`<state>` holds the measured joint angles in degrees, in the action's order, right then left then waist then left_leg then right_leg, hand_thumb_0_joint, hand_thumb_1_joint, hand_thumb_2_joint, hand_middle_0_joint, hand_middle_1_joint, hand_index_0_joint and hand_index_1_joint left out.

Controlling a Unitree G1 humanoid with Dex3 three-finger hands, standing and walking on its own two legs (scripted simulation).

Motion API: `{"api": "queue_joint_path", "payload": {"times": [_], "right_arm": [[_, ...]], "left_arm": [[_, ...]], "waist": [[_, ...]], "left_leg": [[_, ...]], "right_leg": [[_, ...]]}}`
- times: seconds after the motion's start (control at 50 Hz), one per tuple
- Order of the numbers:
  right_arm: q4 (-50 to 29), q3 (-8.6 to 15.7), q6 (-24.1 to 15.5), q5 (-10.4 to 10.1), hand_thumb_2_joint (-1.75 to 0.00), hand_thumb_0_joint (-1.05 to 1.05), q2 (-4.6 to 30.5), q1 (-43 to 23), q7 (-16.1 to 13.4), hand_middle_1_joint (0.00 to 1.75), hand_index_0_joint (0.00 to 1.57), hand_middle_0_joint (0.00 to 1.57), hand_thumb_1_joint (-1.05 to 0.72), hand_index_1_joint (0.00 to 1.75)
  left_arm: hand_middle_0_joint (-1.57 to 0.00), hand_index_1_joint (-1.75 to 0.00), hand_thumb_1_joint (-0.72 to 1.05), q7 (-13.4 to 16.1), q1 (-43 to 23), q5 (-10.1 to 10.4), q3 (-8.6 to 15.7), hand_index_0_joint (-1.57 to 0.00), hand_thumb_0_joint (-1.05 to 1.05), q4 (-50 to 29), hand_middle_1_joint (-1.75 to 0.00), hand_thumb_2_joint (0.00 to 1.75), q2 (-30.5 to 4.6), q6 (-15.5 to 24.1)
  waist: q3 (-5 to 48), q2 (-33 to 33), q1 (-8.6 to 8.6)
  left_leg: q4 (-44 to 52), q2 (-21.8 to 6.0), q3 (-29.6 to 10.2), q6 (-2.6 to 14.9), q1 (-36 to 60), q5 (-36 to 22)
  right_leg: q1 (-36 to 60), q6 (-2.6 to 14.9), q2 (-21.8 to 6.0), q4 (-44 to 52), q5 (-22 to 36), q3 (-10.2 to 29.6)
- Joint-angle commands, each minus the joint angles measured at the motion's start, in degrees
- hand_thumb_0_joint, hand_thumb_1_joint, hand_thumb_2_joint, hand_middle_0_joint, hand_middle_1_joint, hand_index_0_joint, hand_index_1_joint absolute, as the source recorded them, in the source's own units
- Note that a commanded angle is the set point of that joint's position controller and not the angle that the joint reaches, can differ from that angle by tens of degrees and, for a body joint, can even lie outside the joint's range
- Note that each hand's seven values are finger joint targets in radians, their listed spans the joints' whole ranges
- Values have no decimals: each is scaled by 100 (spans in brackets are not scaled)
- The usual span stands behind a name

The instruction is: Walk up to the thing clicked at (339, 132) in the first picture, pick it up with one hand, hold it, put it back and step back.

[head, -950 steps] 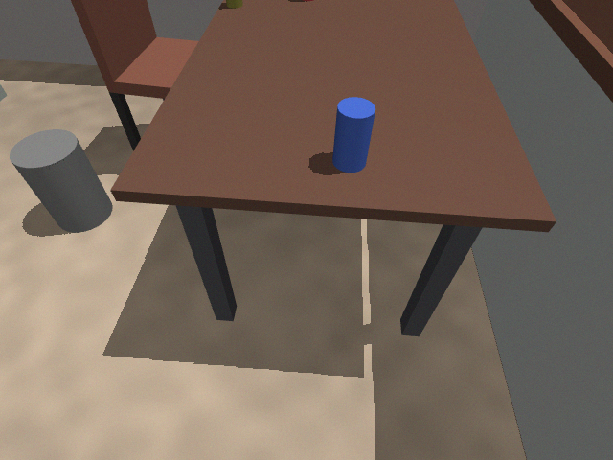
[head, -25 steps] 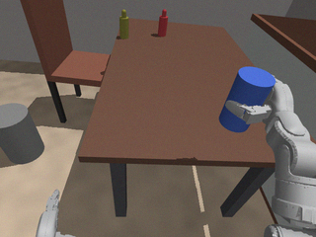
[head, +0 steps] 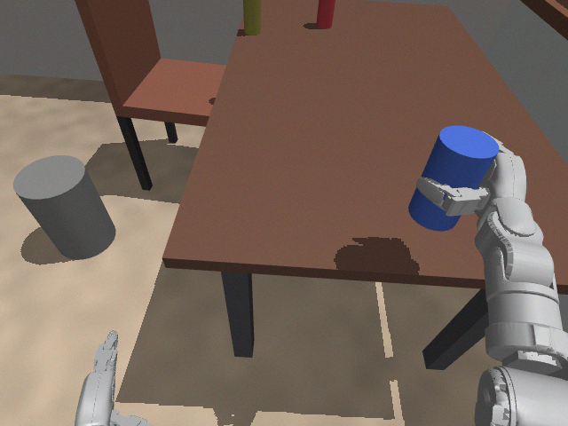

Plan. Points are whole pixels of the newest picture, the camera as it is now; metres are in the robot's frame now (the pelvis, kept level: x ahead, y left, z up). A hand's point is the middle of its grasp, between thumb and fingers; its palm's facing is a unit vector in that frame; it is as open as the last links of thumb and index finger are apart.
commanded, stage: crouch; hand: right
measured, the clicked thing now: (448, 180) +0.41 -0.20 +0.15
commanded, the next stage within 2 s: lower in 0.68 s
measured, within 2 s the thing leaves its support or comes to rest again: rests again in 1.40 s
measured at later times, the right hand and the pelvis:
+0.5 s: hand (445, 174) +0.45 -0.22 +0.12, palm faces +0.26 +0.96 -0.03, open 10.2 cm; pelvis +0.01 -0.01 +0.00, yaw +1 degrees
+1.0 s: hand (440, 180) +0.47 -0.23 +0.09, palm faces +0.25 +0.97 -0.02, open 10.2 cm; pelvis +0.01 -0.01 -0.01, yaw +1 degrees
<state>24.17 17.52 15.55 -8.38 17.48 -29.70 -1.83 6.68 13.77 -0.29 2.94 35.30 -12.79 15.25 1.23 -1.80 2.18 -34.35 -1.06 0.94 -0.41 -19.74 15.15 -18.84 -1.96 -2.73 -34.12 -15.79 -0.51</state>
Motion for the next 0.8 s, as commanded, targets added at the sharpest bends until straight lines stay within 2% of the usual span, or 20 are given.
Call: {"api": "queue_joint_path", "payload": {"times": [0.0, 0.1, 0.16, 0.2, 0.22, 0.28, 0.32, 0.36, 0.4, 0.42, 0.44, 0.48, 0.54, 0.58, 0.62, 0.64, 0.68, 0.74, 0.76, 0.78], "right_arm": [[-1311, 516, -1083, -58, -131, 0, 1692, -3463, 38, 144, 132, 127, -13, 144], [-988, 543, -1542, -23, -130, 0, 1842, -3844, 112, 141, 130, 125, -14, 141], [-203, 508, -1650, -19, -130, 0, 1720, -3430, 168, 142, 131, 127, -16, 142], [-400, 440, -1859, 17, -129, 0, 1752, -3824, 194, 141, 131, 126, -16, 141], [-358, 525, -1916, 30, -130, 0, 1867, -3861, 181, 142, 131, 127, -14, 142], [35, 658, -2070, 32, -129, 0, 2057, -3659, 179, 141, 131, 127, -17, 141], [-423, 649, -2270, 38, -128, 0, 2123, -4128, 168, 141, 132, 127, -18, 141], [-221, 801, -2340, 43, -130, 0, 2339, -3945, 131, 143, 133, 128, -19, 143], [133, 633, -2404, 61, -130, 0, 2030, -3722, 155, 143, 133, 129, -19, 143], [243, 648, -2459, 51, -130, 0, 2034, -3702, 168, 143, 133, 129, -19, 143], [31, 699, -2542, 58, -131, 0, 2177, -3902, 166, 144, 134, 129, -18, 144], [74, 738, -2591, 80, -130, 0, 2320, -4098, 156, 143, 133, 128, -19, 143], [529, 553, -2645, 69, -131, 0, 1962, -3815, 236, 143, 133, 128, -19, 143], [26, 687, -2802, 89, -132, 0, 2354, -4467, 208, 144, 134, 129, -18, 144], [866, 725, -2718, 73, -132, 0, 2264, -3867, 256, 144, 134, 129, -18, 144], [1271, 543, -2668, 49, -132, 0, 1896, -3496, 307, 144, 133, 129, -18, 144], [64, 739, -2915, 100, -131, 0, 2475, -4686, 264, 143, 133, 128, -17, 143], [1237, 654, -2842, 58, -131, 0, 2067, -3681, 319, 143, 133, 128, -18, 143], [1228, 593, -2875, 61, -132, 0, 2018, -3841, 346, 144, 134, 129, -17, 144], [540, 728, -3011, 95, -132, 0, 2392, -4459, 315, 144, 133, 129, -19, 144]], "left_arm": [[-5, -5, -54, 23, -483, 20, 233, -5, 0, -894, -5, 5, -663, 289], [-6, -5, -54, -21, -553, 37, 331, -6, 0, -1232, -5, 5, -765, 235], [-5, -5, -54, -20, -372, 41, 449, -5, 0, -1092, -5, 5, -909, 158], [-5, -5, -55, -58, -471, 36, 302, -5, 0, -1273, -5, 5, -756, 124], [-5, -5, -55, -92, -316, 49, 135, -5, 0, -951, -4, 5, -522, 60], [-5, -5, -54, -111, -302, 42, 365, -5, 0, -970, -4, 5, -801, -29], [-5, -4, -54, -138, -459, 50, 173, -5, 0, -1184, -4, 5, -585, -53], [-5, -5, -54, -97, -575, 50, 473, -5, 0, -1398, -4, 5, -965, -77], [-5, -5, -55, -134, -190, 62, 240, -5, 0, -1222, -4, 6, -652, -177], [-5, -5, -55, -135, -123, 63, 339, -5, 0, -1234, -4, 6, -763, -210], [-5, -5, -55, -155, -298, 69, 192, -5, 0, -1297, -4, 6, -630, -235], [-5, -5, -55, -123, -344, 69, 467, -5, 0, -1270, -4, 6, -878, -284], [-5, -5, -55, -175, -399, 66, 242, -5, 0, -1414, -4, 6, -687, -288], [-5, -5, -55, -134, -354, 75, 270, -5, 0, -1516, -4, 6, -681, -334], [-5, -5, -55, -115, -44, 69, 462, -5, 0, -1156, -4, 6, -901, -395], [-5, -5, -55, -157, -93, 73, 365, -5, 0, -1224, -4, 6, -840, -401], [-5, -5, -55, -142, -494, 59, 346, -5, 0, -1778, -4, 6, -871, -374], [-5, -5, -55, -193, 17, 70, 220, -5, 0, -1125, -4, 6, -613, -460], [-5, -5, -55, -191, -241, 72, 270, -5, 0, -1427, -4, 6, -742, -423], [-5, -5, -56, -158, -696, 45, 367, -4, 0, -1935, -4, 6, -963, -367]], "waist": [[1806, -128, -7], [2182, -46, 112], [2183, 42, 160], [2509, -114, 173], [2307, -301, 45], [2355, -301, 107], [2610, -354, 85], [2647, -282, 120], [2528, -211, 195], [2550, -167, 247], [2598, -327, 142], [2683, -410, 216], [2554, -336, 275], [3000, -410, 292], [2510, -189, 368], [2267, -160, 353], [3179, -487, 302], [2353, -391, 291], [2576, -283, 369], [3194, -310, 319]], "left_leg": [[531, 98, 112, -25, 289, -809], [445, 105, 55, -27, 309, -922], [352, 127, 78, -29, 198, -1189], [306, 132, 78, -15, 197, -1293], [287, 141, 102, 14, 103, -1211], [272, 133, 77, 4, 158, -1314], [240, 131, 52, 6, 241, -1372], [226, 141, 64, 1, 334, -1360], [204, 155, 66, -7, 230, -1525], [186, 163, 68, -5, 185, -1565], [154, 148, 55, 8, 195, -1614], [144, 151, 45, 28, 84, -1566], [143, 157, 62, 7, -17, -1431], [63, 148, 34, 10, 80, -1739], [77, 153, 47, -11, -50, -1619], [113, 163, 73, -10, -139, -1463], [54, 159, 38, 14, -28, -1588], [56, 160, 54, 17, -190, -1459], [47, 164, 44, 4, -185, -1531], [-40, 174, 50, 6, 15, -1707]], "right_leg": [[617, 231, 211, 427, 607, -31], [620, 250, 216, 330, 693, -32], [647, 244, 198, 244, 991, -12], [752, 229, 183, 173, 1153, -11], [635, 200, 173, 198, 1149, -2], [508, 209, 196, 139, 1212, -20], [562, 219, 202, 85, 1235, -40], [527, 222, 201, 84, 1193, -32], [552, 234, 201, 31, 1380, -34], [542, 233, 189, 18, 1440, -20], [531, 222, 198, -6, 1540, -30], [579, 221, 189, -16, 1450, -27], [467, 229, 174, -49, 1302, -7], [651, 234, 182, -162, 1629, -28], [347, 256, 193, -149, 1393, -19], [270, 249, 188, -90, 1260, -2], [659, 231, 165, -170, 1489, -2], [209, 224, 190, -175, 1334, -4], [286, 240, 184, -190, 1388, -4], [513, 217, 152, -246, 1662, 17]]}}
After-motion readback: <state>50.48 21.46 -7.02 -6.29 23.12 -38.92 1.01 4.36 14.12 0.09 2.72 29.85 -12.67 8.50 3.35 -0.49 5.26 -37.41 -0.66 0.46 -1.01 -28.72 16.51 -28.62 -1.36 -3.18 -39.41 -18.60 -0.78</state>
